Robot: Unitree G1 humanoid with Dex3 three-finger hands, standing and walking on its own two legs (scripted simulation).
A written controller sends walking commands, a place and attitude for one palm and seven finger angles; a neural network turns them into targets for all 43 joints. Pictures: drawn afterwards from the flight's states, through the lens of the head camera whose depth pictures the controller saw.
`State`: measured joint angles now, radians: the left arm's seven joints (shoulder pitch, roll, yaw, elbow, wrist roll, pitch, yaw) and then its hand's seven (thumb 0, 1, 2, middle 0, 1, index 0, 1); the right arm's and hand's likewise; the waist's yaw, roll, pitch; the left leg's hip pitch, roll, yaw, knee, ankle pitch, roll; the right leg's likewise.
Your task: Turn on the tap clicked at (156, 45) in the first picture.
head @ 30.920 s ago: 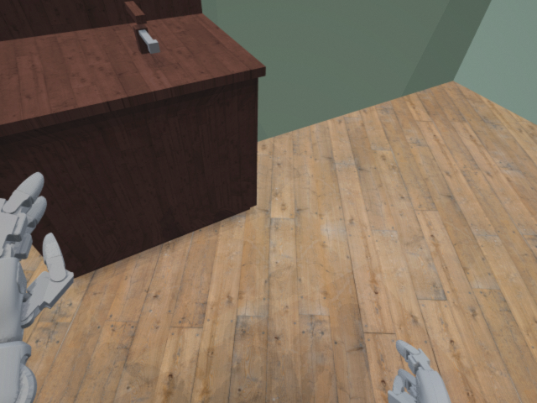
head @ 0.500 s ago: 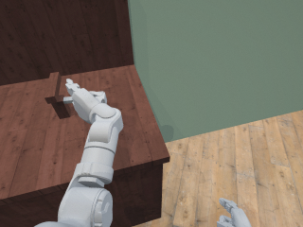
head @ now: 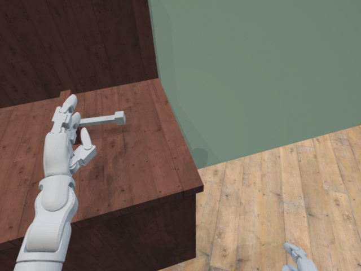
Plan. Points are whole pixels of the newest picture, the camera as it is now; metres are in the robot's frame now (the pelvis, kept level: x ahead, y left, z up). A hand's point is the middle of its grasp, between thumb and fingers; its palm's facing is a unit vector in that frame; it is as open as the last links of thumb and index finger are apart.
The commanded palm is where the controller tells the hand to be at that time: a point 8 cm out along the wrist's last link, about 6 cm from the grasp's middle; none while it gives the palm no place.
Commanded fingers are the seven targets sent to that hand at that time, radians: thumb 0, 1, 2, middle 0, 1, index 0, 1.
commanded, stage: draw the hand back beside the body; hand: left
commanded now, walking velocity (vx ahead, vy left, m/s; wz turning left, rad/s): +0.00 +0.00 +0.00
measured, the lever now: (120, 118) +0.49 +0.24 +0.07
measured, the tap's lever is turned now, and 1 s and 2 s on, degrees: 81 81 81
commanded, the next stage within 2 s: step back with the hand held close in 0.98 s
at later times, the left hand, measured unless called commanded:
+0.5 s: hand (64, 170) +0.24 +0.25 +0.15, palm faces +0.36 -0.89 -0.28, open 7.5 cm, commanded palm +0.20 +0.29 +0.17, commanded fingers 0.00 0.90 0.90 -0.20 -0.30 -0.20 -0.30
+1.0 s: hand (50, 185) +0.21 +0.26 +0.15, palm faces +0.42 -0.85 -0.33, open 7.4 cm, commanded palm +0.17 +0.30 +0.17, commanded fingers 0.00 0.90 0.90 -0.20 -0.30 -0.20 -0.30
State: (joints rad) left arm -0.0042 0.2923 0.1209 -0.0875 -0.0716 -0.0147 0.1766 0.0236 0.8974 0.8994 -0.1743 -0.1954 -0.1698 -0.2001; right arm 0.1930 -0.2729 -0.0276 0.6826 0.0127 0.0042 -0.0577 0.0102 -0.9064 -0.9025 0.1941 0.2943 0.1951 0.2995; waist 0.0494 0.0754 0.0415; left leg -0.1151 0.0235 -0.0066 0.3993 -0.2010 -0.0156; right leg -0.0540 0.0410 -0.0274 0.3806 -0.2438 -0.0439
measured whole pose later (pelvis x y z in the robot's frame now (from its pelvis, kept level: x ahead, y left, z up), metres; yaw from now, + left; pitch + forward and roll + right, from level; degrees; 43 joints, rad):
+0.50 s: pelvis +0.01 +0.02 +0.00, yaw +0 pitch -5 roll +0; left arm 0.28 0.29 0.20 -0.28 -0.07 -0.08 0.12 0.02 0.89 0.90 -0.20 -0.27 -0.20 -0.28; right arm 0.16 -0.22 0.01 0.65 0.00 -0.02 -0.04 0.01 -0.90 -0.90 0.20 0.29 0.20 0.30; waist 0.06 0.06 0.04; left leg -0.09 0.00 0.01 0.38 -0.21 0.01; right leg -0.02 0.01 -0.01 0.34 -0.24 -0.01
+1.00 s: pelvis +0.01 +0.02 +0.00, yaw +0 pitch -4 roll -1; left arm 0.42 0.31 0.25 -0.38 -0.07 -0.08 0.13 0.02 0.89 0.90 -0.21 -0.30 -0.21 -0.30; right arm 0.16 -0.22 0.00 0.66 0.00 -0.06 -0.05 0.01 -0.90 -0.90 0.20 0.29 0.20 0.30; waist 0.06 0.06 0.02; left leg -0.12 0.00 -0.01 0.42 -0.23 0.01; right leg -0.04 0.02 -0.03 0.37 -0.26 -0.02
